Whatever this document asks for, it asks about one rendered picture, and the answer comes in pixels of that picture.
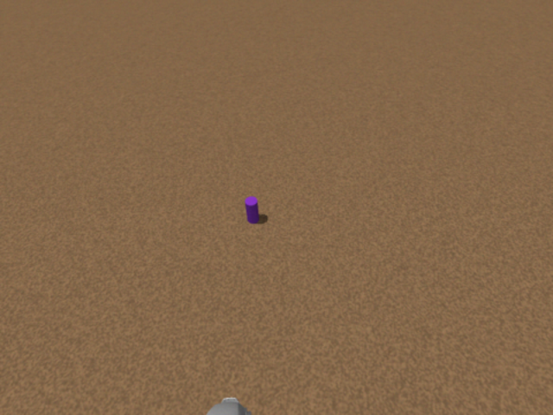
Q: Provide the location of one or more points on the can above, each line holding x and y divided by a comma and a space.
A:
251, 209

